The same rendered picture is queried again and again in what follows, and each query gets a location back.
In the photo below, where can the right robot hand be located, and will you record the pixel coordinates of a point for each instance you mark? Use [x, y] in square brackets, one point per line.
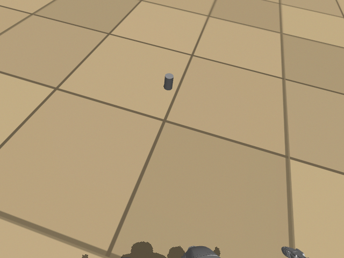
[292, 253]

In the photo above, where can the can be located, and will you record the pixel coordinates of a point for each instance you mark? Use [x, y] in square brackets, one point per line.
[168, 81]

